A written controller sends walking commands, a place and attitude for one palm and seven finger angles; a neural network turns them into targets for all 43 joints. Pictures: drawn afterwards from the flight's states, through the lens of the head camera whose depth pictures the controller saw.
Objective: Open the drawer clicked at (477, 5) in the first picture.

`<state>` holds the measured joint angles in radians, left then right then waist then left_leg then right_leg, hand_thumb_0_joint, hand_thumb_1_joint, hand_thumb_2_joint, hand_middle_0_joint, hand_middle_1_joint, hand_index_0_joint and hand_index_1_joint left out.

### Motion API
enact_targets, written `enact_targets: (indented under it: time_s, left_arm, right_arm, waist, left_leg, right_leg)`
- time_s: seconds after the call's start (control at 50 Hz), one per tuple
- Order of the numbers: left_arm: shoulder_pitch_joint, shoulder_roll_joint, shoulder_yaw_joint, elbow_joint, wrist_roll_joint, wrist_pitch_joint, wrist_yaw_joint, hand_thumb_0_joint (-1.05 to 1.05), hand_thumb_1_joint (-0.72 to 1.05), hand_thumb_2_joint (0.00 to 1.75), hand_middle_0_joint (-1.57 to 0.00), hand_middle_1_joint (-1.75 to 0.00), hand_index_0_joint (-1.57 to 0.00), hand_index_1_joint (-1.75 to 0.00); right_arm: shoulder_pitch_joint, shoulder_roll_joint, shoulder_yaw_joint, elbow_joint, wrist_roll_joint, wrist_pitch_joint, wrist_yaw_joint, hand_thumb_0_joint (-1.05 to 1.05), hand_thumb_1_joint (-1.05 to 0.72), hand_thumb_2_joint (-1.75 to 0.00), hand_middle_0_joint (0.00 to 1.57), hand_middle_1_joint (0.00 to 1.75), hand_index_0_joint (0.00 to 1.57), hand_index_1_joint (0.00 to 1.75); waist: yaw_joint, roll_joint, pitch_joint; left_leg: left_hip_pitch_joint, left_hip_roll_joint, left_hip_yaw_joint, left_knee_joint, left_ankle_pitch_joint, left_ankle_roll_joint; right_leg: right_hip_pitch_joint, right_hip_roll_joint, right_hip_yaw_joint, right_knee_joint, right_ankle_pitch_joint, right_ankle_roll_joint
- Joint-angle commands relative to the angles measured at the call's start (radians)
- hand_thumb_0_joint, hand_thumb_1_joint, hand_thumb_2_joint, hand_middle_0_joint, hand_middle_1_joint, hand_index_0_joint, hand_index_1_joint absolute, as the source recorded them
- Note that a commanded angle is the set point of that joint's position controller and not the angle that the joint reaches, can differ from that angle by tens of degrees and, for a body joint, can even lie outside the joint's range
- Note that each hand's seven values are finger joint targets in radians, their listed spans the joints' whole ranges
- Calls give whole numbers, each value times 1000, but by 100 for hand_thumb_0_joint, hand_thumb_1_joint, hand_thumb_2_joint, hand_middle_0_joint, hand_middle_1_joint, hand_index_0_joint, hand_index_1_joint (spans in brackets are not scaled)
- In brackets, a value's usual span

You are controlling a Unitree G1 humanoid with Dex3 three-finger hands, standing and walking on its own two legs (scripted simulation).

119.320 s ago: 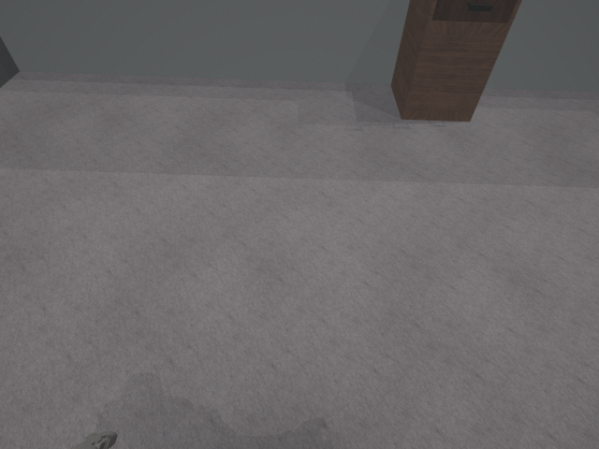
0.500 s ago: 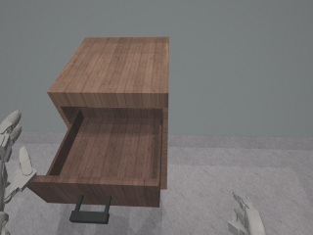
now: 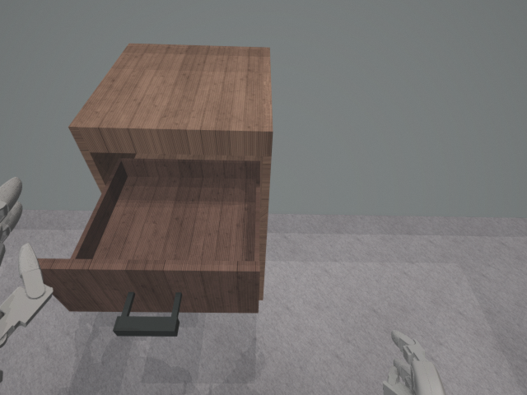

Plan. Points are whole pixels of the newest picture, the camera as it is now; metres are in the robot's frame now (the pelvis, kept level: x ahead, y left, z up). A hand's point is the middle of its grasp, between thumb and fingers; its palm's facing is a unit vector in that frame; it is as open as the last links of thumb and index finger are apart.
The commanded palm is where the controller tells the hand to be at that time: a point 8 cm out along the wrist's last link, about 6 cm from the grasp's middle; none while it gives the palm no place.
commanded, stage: step back with the hand held close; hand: left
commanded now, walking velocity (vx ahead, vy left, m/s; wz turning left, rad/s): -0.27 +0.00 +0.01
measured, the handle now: (150, 312) +0.28 +0.22 -0.09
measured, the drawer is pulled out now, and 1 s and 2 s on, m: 0.30 0.30 0.30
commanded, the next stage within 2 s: stop stepping back and stand still in 0.50 s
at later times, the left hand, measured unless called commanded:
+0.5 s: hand (35, 367) +0.12 +0.21 +0.17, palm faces +0.33 -0.83 -0.45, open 7.4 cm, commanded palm +0.05 +0.26 +0.19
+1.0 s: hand out of the picture +0.05 +0.20 +0.17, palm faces +0.35 -0.83 -0.44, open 7.4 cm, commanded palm -0.01 +0.25 +0.19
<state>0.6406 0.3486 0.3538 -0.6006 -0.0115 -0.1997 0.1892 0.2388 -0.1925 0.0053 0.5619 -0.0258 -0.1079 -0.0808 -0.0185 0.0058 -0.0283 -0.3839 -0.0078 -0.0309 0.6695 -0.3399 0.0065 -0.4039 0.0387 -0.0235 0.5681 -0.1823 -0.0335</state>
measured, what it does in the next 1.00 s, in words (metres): walks backwards: left foot, then right foot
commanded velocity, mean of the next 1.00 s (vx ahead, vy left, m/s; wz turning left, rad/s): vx -0.16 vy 0.01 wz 0.00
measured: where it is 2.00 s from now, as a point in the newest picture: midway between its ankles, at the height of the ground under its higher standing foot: outside the picture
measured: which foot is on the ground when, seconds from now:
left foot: down 0.00-0.30, up 0.32-0.52, down 0.54-0.74, up 0.76-0.92, down 0.94-1.00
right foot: down 0.00-0.58, up 0.60-0.68, down 0.70-1.00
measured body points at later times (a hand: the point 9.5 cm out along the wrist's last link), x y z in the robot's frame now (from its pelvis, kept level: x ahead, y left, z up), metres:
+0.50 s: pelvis -0.08 -0.02 +0.01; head -0.07 -0.01 +0.46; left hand +0.10 +0.25 +0.20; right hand +0.07 -0.27 -0.07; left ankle -0.08 +0.12 -0.71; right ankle -0.01 -0.11 -0.73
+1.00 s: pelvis -0.14 -0.03 +0.01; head -0.14 -0.01 +0.46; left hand +0.03 +0.24 +0.20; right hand +0.00 -0.27 -0.07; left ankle -0.15 +0.09 -0.73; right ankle -0.07 -0.11 -0.72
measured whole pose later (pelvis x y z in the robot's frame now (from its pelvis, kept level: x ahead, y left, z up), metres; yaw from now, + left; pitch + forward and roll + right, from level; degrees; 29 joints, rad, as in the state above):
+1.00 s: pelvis -0.14 -0.03 +0.01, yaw +0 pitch +0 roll +1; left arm 0.63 0.37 0.34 -0.59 0.00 -0.21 0.17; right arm 0.26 -0.21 0.01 0.63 -0.01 -0.11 -0.07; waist -0.04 -0.04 0.00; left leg -0.22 0.00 0.03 0.49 -0.26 0.01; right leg -0.36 0.02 -0.04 0.50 -0.17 -0.03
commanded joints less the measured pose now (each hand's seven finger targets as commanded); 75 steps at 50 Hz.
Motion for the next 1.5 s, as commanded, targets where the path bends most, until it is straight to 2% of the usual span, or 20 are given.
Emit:
enact_targets:
  time_s: [0.0,0.08,0.12,0.2,0.24,0.3,0.4,0.46,0.52,0.56,0.58,0.68,0.7,0.74,0.86,0.92,0.98,1.14,1.28,1.48]
  left_arm:
    - [-72,160,91,-205,12,-48,29,0,90,90,-20,-30,-20,-30]
    - [-65,159,116,-227,20,-58,39,0,90,90,-20,-30,-20,-30]
    - [-38,149,120,-203,17,-52,40,0,90,90,-20,-30,-20,-30]
    - [-22,152,102,-210,-11,-53,26,0,90,90,-20,-30,-20,-30]
    - [-59,165,103,-215,-12,-59,12,0,90,90,-20,-30,-20,-30]
    - [-63,194,105,-153,-15,-38,16,0,90,90,-20,-30,-20,-30]
    - [-21,197,135,-151,-8,-85,-14,0,90,90,-20,-30,-20,-30]
    - [-24,209,129,-200,-9,-84,-18,0,90,90,-20,-30,-20,-30]
    - [-18,213,141,-251,-12,-103,-23,0,90,90,-20,-30,-20,-30]
    - [17,215,181,-255,-19,-94,-25,0,90,90,-20,-30,-20,-30]
    - [1,201,166,-287,-23,-95,-20,0,90,90,-20,-30,-20,-30]
    - [-37,180,134,-266,-22,-71,-20,0,90,90,-20,-30,-20,-30]
    - [-57,195,146,-220,-21,-62,-20,0,90,90,-20,-30,-20,-30]
    - [-81,212,135,-201,-16,-53,-7,0,90,90,-20,-30,-20,-30]
    - [-27,171,103,-157,14,-45,1,0,90,90,-20,-30,-20,-30]
    - [-48,157,82,-224,13,-75,4,0,90,90,-20,-30,-20,-30]
    - [7,172,118,-211,14,-68,16,0,90,90,-20,-30,-20,-30]
    - [-20,151,95,-146,13,-83,26,0,90,90,-20,-30,-20,-30]
    - [-67,144,73,-157,20,-64,29,0,90,90,-20,-30,-20,-30]
    - [-5,162,96,-175,-15,-76,-4,0,90,90,-20,-30,-20,-30]
  right_arm:
    - [-57,-147,-56,-121,-13,-35,-12,0,-90,-90,20,30,20,30]
    - [-113,-142,-41,-133,-18,-63,-25,0,-90,-90,20,30,20,30]
    - [-87,-128,-49,-142,-18,-77,-26,0,-90,-90,20,30,20,30]
    - [-85,-147,-48,-95,-13,-97,-17,0,-90,-90,20,30,20,30]
    - [-100,-154,-46,-89,-2,-103,-7,0,-90,-90,20,30,20,30]
    - [-115,-129,-72,-84,22,-72,21,0,-90,-90,20,30,20,30]
    - [-141,-79,-25,-99,20,-38,18,0,-90,-90,20,30,20,30]
    - [-105,-108,-40,-83,14,-32,12,0,-90,-90,20,30,20,30]
    - [-106,-160,-80,-117,27,-61,28,0,-90,-90,20,30,20,30]
    - [-122,-128,-80,-124,24,-79,33,0,-90,-90,20,30,20,30]
    - [-113,-116,-77,-111,10,-88,28,0,-90,-90,20,30,20,30]
    - [-101,-139,-54,-98,38,-96,30,0,-90,-90,20,30,20,30]
    - [-99,-134,-50,-105,44,-93,30,0,-90,-90,20,30,20,30]
    - [-78,-122,-58,-86,35,-74,28,0,-90,-90,20,30,20,30]
    - [-106,-110,-22,-77,15,-54,10,0,-90,-90,20,30,20,30]
    - [-109,-163,-48,-110,5,-71,4,0,-90,-90,20,30,20,30]
    - [-122,-117,-36,-111,12,-77,2,0,-90,-90,20,30,20,30]
    - [-60,-143,-58,-81,6,-73,-2,0,-90,-90,20,30,20,30]
    - [-107,-133,-45,-93,8,-62,-9,0,-90,-90,20,30,20,30]
    - [-104,-121,-41,-100,34,-60,25,0,-90,-90,20,30,20,30]
  waist:
    - [-21,-111,-43]
    - [-6,219,-18]
    - [-3,189,-5]
    - [3,159,-15]
    - [-2,75,-35]
    - [9,-160,-52]
    - [5,-142,-51]
    - [-13,-63,-52]
    - [20,140,-124]
    - [11,283,-133]
    - [1,226,-100]
    - [6,74,-11]
    - [4,-66,-15]
    - [1,-201,-17]
    - [-16,-102,-15]
    - [7,126,0]
    - [6,163,-7]
    - [-19,-58,21]
    - [-5,39,35]
    - [-2,11,-30]
  left_leg:
    - [98,29,-59,-20,-116,21]
    - [-212,255,-263,-422,-160,97]
    - [-368,280,-260,-458,-286,126]
    - [-143,232,-204,-305,5,95]
    - [-125,185,-151,-215,15,54]
    - [-86,-4,-11,354,-169,-25]
    - [-20,25,40,96,-142,-11]
    - [106,28,80,-299,47,3]
    - [53,275,-106,-322,328,83]
    - [-80,312,-95,-350,215,101]
    - [-72,330,-119,-321,364,114]
    - [-76,195,8,-156,20,44]
    - [-105,94,76,-72,-215,10]
    - [2,-4,71,275,-163,-6]
    - [184,11,70,-207,-62,32]
    - [80,175,-136,-430,-11,87]
    - [-114,185,-130,-439,-116,71]
    - [49,32,-20,-162,-138,28]
    - [-3,121,-104,-377,-31,49]
    - [77,84,-22,-312,92,25]
  right_leg:
    - [-72,-253,294,-291,-267,-87]
    - [165,-8,51,108,-220,29]
    - [274,23,54,283,-243,36]
    - [190,-7,35,6,-194,33]
    - [214,-62,92,-122,-39,12]
    - [-21,-422,539,-413,-405,-170]
    - [89,-272,240,-273,91,-102]
    - [119,-203,190,-214,90,-29]
    - [165,-49,59,45,29,56]
    - [160,-43,33,205,-184,51]
    - [127,-30,31,233,-208,50]
    - [218,-84,47,-106,-39,48]
    - [170,-157,215,-201,-237,16]
    - [-37,-350,531,-466,-662,-82]
    - [21,-229,223,-355,-363,-49]
    - [170,-56,97,-104,-140,25]
    - [312,-43,34,-36,-100,41]
    - [106,-171,281,-353,-346,-24]
    - [240,-59,113,-199,-92,20]
    - [332,-109,151,-216,116,8]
